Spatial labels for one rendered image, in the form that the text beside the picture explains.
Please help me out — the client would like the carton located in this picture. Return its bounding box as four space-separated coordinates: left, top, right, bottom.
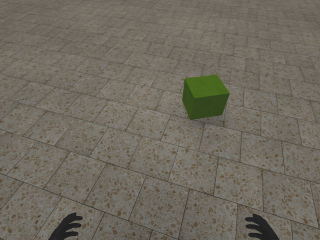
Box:
182 74 230 120

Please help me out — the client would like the robot right hand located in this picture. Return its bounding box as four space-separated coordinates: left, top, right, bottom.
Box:
245 213 279 240

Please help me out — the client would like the robot left hand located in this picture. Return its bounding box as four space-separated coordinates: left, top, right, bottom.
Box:
48 212 83 240

